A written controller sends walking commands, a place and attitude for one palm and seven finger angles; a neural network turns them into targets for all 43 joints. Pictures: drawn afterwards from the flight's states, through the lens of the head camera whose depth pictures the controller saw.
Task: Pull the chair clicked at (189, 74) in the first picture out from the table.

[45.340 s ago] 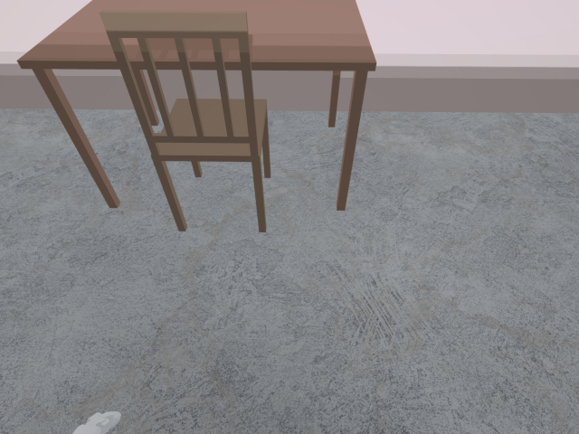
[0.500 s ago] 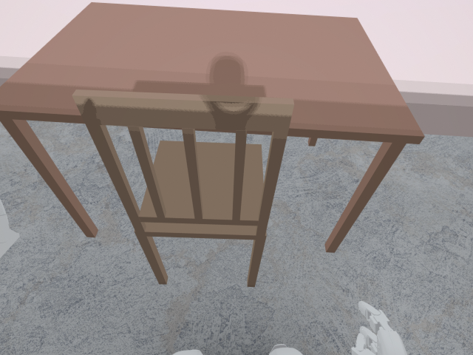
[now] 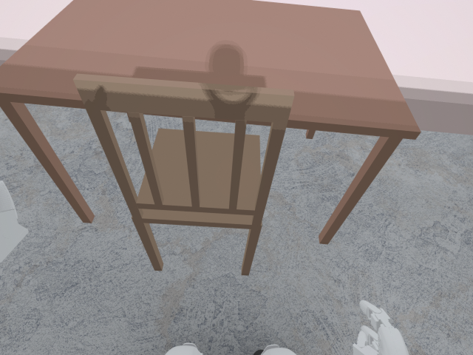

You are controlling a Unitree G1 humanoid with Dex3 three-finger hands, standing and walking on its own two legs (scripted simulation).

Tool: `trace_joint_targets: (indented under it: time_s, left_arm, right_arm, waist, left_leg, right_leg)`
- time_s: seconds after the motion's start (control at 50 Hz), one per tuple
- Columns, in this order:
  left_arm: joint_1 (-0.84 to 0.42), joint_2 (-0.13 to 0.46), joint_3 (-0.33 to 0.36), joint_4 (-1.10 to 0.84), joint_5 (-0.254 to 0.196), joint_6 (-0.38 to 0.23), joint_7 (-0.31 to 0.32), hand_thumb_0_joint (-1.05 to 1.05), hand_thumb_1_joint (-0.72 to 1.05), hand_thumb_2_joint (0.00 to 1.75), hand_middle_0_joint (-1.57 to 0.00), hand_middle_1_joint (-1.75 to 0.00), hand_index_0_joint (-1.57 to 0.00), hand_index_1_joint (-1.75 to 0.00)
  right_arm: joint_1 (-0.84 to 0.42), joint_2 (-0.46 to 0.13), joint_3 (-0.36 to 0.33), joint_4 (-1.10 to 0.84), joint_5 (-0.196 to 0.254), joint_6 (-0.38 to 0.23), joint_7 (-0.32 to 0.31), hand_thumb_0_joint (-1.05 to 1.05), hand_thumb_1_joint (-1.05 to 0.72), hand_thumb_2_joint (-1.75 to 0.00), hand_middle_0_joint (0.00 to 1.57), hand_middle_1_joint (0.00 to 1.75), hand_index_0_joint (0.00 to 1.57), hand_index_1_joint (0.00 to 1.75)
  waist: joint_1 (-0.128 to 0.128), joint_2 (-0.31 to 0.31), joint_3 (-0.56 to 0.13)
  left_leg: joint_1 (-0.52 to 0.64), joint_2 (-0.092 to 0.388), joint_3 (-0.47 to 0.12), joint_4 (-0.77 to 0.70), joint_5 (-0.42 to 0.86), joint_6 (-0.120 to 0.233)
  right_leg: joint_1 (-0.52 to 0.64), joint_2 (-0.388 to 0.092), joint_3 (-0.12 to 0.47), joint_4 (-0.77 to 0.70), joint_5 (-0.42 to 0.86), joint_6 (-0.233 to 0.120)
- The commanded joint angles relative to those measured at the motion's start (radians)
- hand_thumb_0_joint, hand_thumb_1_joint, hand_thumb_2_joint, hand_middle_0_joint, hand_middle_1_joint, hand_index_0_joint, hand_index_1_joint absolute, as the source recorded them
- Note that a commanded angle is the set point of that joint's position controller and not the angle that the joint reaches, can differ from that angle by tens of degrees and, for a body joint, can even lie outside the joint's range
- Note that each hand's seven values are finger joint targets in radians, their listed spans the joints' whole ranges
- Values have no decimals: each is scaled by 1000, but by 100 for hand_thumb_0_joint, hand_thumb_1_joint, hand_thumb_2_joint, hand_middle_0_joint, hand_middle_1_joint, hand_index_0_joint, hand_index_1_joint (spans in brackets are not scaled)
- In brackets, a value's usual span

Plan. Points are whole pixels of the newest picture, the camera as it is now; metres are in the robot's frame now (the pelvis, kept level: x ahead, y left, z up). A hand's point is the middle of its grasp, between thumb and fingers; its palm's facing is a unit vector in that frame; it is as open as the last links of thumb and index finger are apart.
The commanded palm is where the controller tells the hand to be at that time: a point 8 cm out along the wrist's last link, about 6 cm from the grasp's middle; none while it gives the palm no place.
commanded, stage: step back with the hand held close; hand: left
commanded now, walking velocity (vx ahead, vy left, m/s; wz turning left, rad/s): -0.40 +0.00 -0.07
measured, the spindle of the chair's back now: (193, 167) +0.53 +0.12 -0.06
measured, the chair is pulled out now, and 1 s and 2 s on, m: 0.04 0.04 0.04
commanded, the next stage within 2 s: stop stepping back and stand still in 0.30 s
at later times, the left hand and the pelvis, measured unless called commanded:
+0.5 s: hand (77, 308) +0.14 +0.16 +0.19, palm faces +0.13 -0.81 -0.57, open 7.4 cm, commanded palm +0.11 +0.23 +0.20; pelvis -0.09 -0.04 +0.01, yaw -11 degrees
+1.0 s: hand out of the picture +0.07 +0.23 +0.19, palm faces +0.35 -0.82 -0.45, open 7.5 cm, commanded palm +0.01 +0.27 +0.20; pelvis -0.17 -0.01 +0.01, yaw -8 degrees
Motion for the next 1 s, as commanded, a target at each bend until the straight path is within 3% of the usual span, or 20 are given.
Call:
trace_joint_targets:
  time_s: [0.0,0.02,0.06,0.1,0.14,0.2,0.26,0.32,0.38,0.44,0.5,0.54,0.58,0.64,0.7,0.76,0.84,0.88,0.94,0.98]
  left_arm:
    - [72,202,173,-194,-17,-47,23,0,90,90,-20,-30,-20,-30]
    - [41,213,184,-208,-18,-46,21,0,90,90,-20,-30,-20,-30]
    - [30,194,163,-205,-34,-34,25,0,90,90,-20,-30,-20,-30]
    - [-9,196,141,-244,-49,-26,23,0,90,90,-20,-30,-20,-30]
    - [-34,189,103,-272,-39,-26,17,0,90,90,-20,-30,-20,-30]
    - [-114,176,68,-258,-35,-25,8,0,90,90,-20,-30,-20,-30]
    - [-91,188,84,-220,-27,-38,-8,0,90,90,-20,-30,-20,-30]
    - [-9,249,161,-221,-41,-67,-38,0,90,90,-20,-30,-20,-30]
    - [104,282,191,-230,-62,-62,-42,0,90,90,-20,-30,-20,-30]
    - [253,243,219,-108,-73,21,-28,0,90,90,-20,-30,-20,-30]
    - [139,208,150,-76,-64,49,-10,0,90,90,-20,-30,-20,-30]
    - [108,209,120,-50,-62,56,-7,0,90,90,-20,-30,-20,-30]
    - [84,193,81,-108,-59,55,-11,0,90,90,-20,-30,-20,-30]
    - [55,202,65,-228,-51,52,1,0,90,90,-20,-30,-20,-30]
    - [47,214,76,-276,-41,51,16,0,90,90,-20,-30,-20,-30]
    - [25,217,100,-257,-33,47,29,0,90,90,-20,-30,-20,-30]
    - [2,176,94,-126,-31,53,26,0,90,90,-20,-30,-20,-30]
    - [-16,161,88,-72,-25,64,19,0,90,90,-20,-30,-20,-30]
    - [19,147,53,-49,-27,76,0,0,90,90,-20,-30,-20,-30]
    - [12,162,37,-137,-27,80,-9,0,90,90,-20,-30,-20,-30]
  right_arm:
    - [-81,-137,-34,-177,8,-54,-25,0,-90,-90,20,30,20,30]
    - [-78,-118,-34,-176,-4,-67,-32,0,-90,-90,20,30,20,30]
    - [-58,-113,-37,-157,-1,-73,-33,0,-90,-90,20,30,20,30]
    - [-51,-118,-38,-136,-8,-89,-29,0,-90,-90,20,30,20,30]
    - [-51,-119,-33,-113,-5,-90,-24,0,-90,-90,20,30,20,30]
    - [-65,-123,-14,-94,-22,-100,-23,0,-90,-90,20,30,20,30]
    - [-74,-125,-13,-84,-29,-93,-18,0,-90,-90,20,30,20,30]
    - [-89,-115,-10,-122,-18,-70,-10,0,-90,-90,20,30,20,30]
    - [-98,-102,-21,-193,20,-34,-18,0,-90,-90,20,30,20,30]
    - [-120,-64,17,-226,36,37,-30,0,-90,-90,20,30,20,30]
    - [-81,-108,18,-210,44,31,-50,0,-90,-90,20,30,20,30]
    - [-73,-127,5,-197,42,10,-61,0,-90,-90,20,30,20,30]
    - [-49,-129,9,-203,43,-3,-58,0,-90,-90,20,30,20,30]
    - [-54,-136,4,-203,39,-27,-54,0,-90,-90,20,30,20,30]
    - [-49,-123,6,-193,27,-37,-52,0,-90,-90,20,30,20,30]
    - [-37,-119,14,-174,15,-39,-62,0,-90,-90,20,30,20,30]
    - [-43,-116,26,-183,27,-53,-72,0,-90,-90,20,30,20,30]
    - [-47,-111,26,-184,28,-47,-70,0,-90,-90,20,30,20,30]
    - [-36,-101,21,-176,27,-41,-54,0,-90,-90,20,30,20,30]
    - [-37,-97,13,-179,21,-31,-44,0,-90,-90,20,30,20,30]
  waist:
    - [8,260,-210]
    - [7,302,-213]
    - [6,257,-168]
    - [22,204,-143]
    - [28,225,-168]
    - [16,319,-174]
    - [26,309,-222]
    - [39,181,-264]
    - [11,-165,-286]
    - [9,-34,-190]
    - [2,-5,-160]
    - [12,90,-159]
    - [15,162,-175]
    - [11,85,-120]
    - [-2,39,-29]
    - [-6,113,1]
    - [10,292,-12]
    - [20,310,-6]
    - [27,205,-43]
    - [23,29,-82]
  left_leg:
    - [-50,293,-244,-358,68,106]
    - [-139,385,-282,-427,51,146]
    - [-181,404,-223,-429,7,159]
    - [31,376,-156,-320,348,131]
    - [188,355,-108,-285,470,97]
    - [198,363,-152,-317,343,85]
    - [236,320,-118,-253,341,55]
    - [276,220,-16,-138,290,7]
    - [207,22,60,97,110,-44]
    - [92,57,4,-14,45,-29]
    - [212,132,-38,-207,533,-7]
    - [282,169,-61,-179,644,19]
    - [233,175,-77,-209,428,23]
    - [176,119,-85,-197,38,14]
    - [195,62,-59,-105,-79,-10]
    - [244,88,-104,-152,-66,-7]
    - [19,203,-251,-494,-352,24]
    - [-110,212,-235,-549,-460,28]
    - [-60,150,-141,-443,-368,11]
    - [86,64,-50,-235,-256,-13]
  right_leg:
    - [190,39,-59,236,-97,-33]
    - [231,61,-66,440,-298,-23]
    - [205,48,-12,602,-324,-33]
    - [83,-9,-39,426,-367,-35]
    - [64,-33,-84,269,-358,-35]
    - [139,-31,-90,80,-349,-35]
    - [211,-16,-133,-111,-198,-38]
    - [210,-52,-143,-239,-56,-40]
    - [188,-245,43,-246,459,-121]
    - [221,-251,49,-193,382,-125]
    - [247,-109,-67,-99,342,-42]
    - [224,-91,-65,-102,314,-19]
    - [258,-91,-85,-112,91,-11]
    - [214,-116,1,-245,-123,-37]
    - [59,-175,83,-360,-406,-98]
    - [-5,-147,37,-317,-392,-108]
    - [255,5,-105,-66,-322,-37]
    - [366,27,-141,11,-315,-35]
    - [391,7,-144,-91,-302,-45]
    - [259,-50,-69,-244,-363,-74]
